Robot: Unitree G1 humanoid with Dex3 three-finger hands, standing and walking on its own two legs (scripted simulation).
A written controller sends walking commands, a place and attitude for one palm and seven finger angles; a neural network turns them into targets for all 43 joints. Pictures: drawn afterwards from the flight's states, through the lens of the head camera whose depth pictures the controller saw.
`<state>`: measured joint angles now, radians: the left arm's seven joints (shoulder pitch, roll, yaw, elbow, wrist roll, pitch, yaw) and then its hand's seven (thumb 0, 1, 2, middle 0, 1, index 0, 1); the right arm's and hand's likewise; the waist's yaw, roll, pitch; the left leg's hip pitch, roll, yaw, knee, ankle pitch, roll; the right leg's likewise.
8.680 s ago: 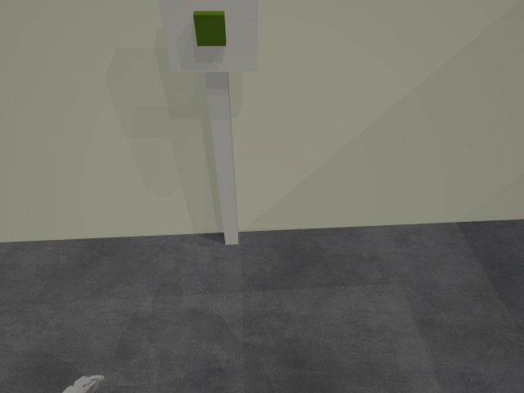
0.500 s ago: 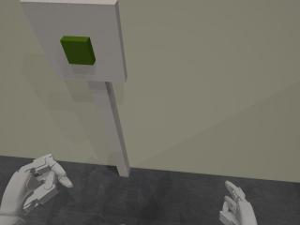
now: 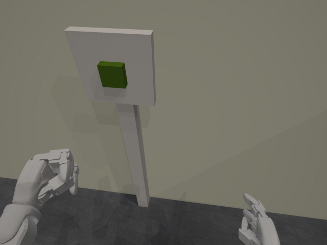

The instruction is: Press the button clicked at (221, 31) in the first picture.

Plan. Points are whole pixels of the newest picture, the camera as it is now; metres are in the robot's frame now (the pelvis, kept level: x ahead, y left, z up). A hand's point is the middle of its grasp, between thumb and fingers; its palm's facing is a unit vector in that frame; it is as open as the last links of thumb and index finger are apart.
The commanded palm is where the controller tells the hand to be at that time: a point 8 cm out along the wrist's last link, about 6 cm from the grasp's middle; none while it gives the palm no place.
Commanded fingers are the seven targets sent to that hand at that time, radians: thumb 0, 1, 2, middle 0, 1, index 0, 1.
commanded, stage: raise the hand and make a fist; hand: left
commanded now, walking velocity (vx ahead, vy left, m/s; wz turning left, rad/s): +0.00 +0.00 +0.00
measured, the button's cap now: (113, 74) +0.49 +0.19 +0.20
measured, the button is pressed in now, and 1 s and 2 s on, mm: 0 0 0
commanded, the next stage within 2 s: aim a knuckle at the button in 0.76 s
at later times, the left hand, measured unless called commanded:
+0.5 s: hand (65, 148) +0.23 +0.21 +0.19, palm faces +0.01 -1.00 -0.09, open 3.1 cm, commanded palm +0.20 +0.25 +0.20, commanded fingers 0.00 0.90 0.90 -1.30 -1.50 -1.30 -1.50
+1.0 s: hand (77, 147) +0.24 +0.19 +0.18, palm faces +0.03 -1.00 -0.08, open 3.1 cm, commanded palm +0.23 +0.24 +0.19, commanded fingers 0.00 0.90 0.90 -1.30 -1.50 -1.30 -1.50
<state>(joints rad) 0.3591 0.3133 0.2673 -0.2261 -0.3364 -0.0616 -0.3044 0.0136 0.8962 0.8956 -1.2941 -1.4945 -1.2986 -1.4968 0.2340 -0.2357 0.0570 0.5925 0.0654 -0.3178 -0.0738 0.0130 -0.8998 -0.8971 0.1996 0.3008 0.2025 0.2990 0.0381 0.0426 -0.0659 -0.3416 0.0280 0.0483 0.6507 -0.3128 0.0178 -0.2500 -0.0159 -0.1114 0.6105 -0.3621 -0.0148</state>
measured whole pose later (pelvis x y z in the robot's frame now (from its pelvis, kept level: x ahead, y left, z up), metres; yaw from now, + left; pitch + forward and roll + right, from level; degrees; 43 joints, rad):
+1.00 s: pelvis -0.01 -0.02 +0.01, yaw +0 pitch -4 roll +0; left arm 0.06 0.34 0.30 -0.18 -0.33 0.23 -0.28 0.01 0.89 0.90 -1.30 -1.50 -1.30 -1.50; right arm 0.20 -0.26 0.07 0.63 0.08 -0.24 -0.10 0.01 -0.90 -0.90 0.20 0.30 0.20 0.30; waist 0.05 0.06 -0.03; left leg -0.20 0.03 0.04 0.52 -0.24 -0.01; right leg -0.12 0.00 -0.12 0.51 -0.32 -0.04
